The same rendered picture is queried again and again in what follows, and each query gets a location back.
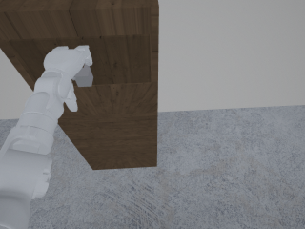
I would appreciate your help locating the left robot upper arm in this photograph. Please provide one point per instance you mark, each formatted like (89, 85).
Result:
(23, 176)

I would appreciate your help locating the cabinet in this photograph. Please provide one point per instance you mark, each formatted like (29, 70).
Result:
(115, 126)

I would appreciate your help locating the left robot forearm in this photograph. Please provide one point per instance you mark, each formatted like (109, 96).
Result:
(35, 128)

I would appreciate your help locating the handle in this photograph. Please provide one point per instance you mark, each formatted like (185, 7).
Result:
(84, 78)

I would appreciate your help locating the drawer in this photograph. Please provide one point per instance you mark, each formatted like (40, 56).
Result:
(116, 59)

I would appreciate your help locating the left robot hand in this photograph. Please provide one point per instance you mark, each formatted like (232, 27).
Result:
(70, 61)

